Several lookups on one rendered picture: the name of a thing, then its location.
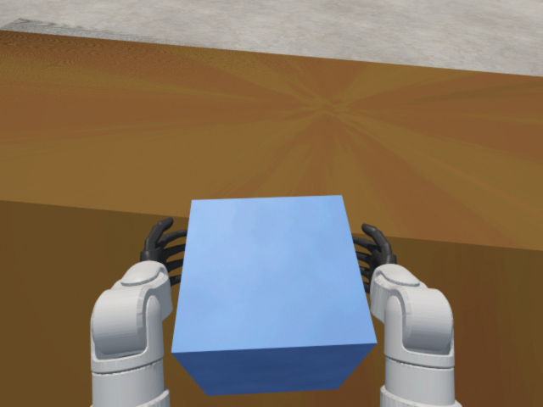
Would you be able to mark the right robot hand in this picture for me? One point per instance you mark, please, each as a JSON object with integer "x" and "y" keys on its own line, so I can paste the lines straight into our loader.
{"x": 380, "y": 250}

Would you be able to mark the carton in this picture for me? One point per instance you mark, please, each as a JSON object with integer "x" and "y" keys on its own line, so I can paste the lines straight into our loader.
{"x": 271, "y": 297}

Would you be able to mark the robot right forearm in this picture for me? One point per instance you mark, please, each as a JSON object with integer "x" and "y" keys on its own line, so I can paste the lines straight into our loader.
{"x": 418, "y": 340}

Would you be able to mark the left robot hand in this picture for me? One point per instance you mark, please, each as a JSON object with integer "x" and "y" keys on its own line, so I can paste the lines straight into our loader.
{"x": 155, "y": 243}

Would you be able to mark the robot left forearm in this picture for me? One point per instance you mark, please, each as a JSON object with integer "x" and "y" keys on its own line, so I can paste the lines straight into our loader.
{"x": 127, "y": 339}

